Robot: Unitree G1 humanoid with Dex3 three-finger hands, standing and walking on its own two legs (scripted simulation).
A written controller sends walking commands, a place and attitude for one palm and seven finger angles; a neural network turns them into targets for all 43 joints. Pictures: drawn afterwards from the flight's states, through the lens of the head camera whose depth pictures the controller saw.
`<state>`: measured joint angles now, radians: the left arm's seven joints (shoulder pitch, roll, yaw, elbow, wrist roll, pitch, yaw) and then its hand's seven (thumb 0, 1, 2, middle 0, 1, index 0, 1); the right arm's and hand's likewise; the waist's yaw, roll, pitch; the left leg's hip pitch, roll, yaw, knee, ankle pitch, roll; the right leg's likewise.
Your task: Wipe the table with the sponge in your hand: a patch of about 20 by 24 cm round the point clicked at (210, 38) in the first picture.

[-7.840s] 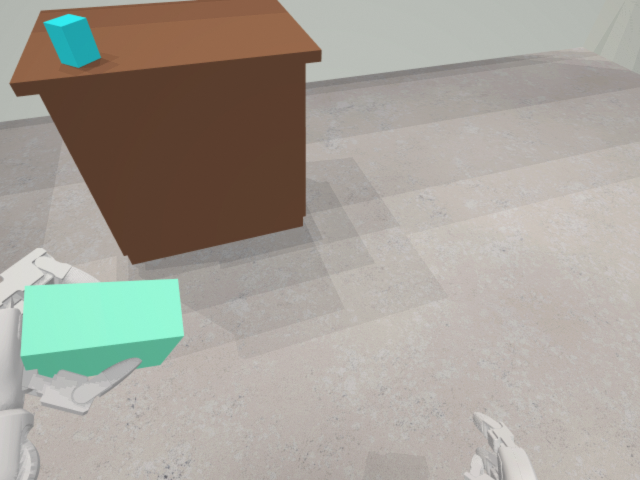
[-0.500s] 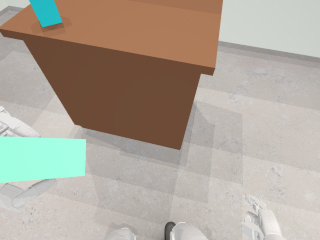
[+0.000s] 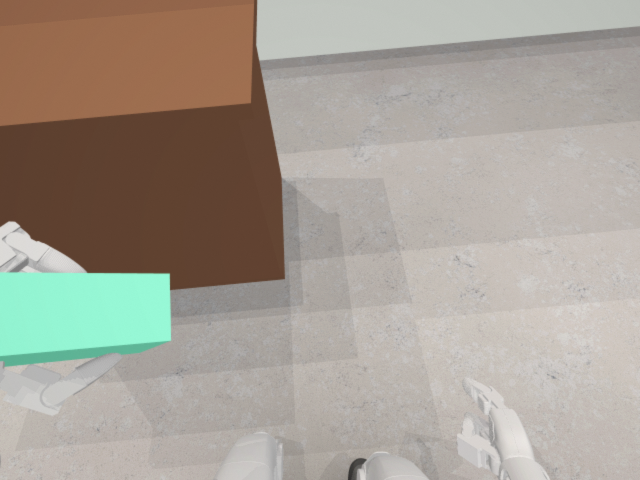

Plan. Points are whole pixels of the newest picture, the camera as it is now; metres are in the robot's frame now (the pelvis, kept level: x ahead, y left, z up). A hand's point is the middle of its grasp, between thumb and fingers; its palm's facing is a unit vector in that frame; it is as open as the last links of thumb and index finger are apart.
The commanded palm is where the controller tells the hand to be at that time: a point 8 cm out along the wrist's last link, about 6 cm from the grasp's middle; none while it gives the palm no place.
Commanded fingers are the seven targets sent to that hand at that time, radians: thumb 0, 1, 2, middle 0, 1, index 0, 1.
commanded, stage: turn to face it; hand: left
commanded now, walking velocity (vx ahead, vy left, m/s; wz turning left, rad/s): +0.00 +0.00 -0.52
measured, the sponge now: (105, 319) +0.24 +0.19 +0.16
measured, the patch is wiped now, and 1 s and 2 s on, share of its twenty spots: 0.00 0.00 0.00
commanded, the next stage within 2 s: take the last steps up to it in 0.48 s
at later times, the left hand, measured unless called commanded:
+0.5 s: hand (75, 379) +0.18 +0.18 +0.18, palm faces +0.26 -0.83 -0.49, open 10.0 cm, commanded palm +0.15 +0.21 +0.19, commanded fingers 0.00 0.10 1.30 -1.20 -1.60 -1.20 -1.60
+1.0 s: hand (90, 424) +0.15 +0.16 +0.19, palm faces +0.23 -0.85 -0.47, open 10.0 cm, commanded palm +0.12 +0.20 +0.19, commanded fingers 0.00 0.10 1.30 -1.20 -1.60 -1.20 -1.60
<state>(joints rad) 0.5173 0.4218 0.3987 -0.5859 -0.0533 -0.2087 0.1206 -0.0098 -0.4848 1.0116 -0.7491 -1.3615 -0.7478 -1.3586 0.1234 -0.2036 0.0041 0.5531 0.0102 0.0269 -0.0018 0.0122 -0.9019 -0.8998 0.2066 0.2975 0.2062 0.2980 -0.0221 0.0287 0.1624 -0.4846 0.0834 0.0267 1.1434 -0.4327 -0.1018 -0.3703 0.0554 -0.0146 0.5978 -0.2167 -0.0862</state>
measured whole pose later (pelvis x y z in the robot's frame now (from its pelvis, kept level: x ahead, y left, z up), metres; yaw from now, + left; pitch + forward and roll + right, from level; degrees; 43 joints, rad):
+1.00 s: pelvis -0.10 -0.04 +0.01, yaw -14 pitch -1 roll +1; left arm 0.54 0.39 0.41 -0.50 -0.01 -0.25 0.16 -0.01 -0.49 1.01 -0.75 -1.36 -0.75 -1.36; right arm 0.27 -0.27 -0.06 0.64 0.01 -0.05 -0.07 0.01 -0.91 -0.90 0.20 0.30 0.20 0.30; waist -0.01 -0.01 0.01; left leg -0.23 0.03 0.10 0.53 -0.27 0.02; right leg -0.40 -0.02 -0.06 0.83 -0.43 0.00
